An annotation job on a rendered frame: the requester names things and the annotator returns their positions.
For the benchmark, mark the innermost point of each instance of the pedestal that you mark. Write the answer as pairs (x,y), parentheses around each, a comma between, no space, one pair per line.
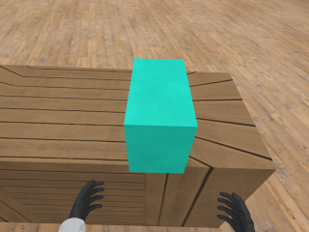
(62,127)

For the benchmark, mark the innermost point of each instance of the left robot hand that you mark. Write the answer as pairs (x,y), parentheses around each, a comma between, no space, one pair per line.
(81,207)

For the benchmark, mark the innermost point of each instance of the right robot hand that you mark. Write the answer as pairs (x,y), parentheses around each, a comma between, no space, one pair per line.
(240,219)

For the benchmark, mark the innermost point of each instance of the robot left forearm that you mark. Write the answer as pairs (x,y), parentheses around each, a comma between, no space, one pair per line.
(73,224)

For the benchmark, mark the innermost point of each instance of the carton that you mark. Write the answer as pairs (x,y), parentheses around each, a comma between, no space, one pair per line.
(160,122)

